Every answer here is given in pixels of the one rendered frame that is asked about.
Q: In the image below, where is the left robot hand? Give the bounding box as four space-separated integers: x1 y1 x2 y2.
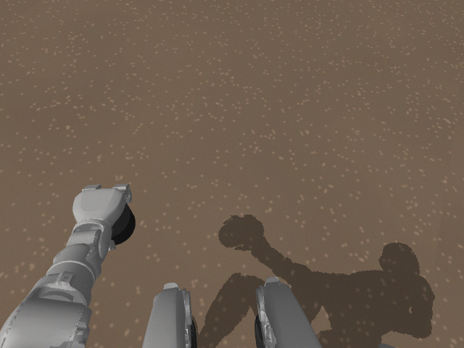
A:
72 183 132 251

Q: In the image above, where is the left robot arm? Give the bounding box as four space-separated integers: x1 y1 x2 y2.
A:
0 219 112 348

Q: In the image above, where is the tin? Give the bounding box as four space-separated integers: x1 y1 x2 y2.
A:
111 203 136 245

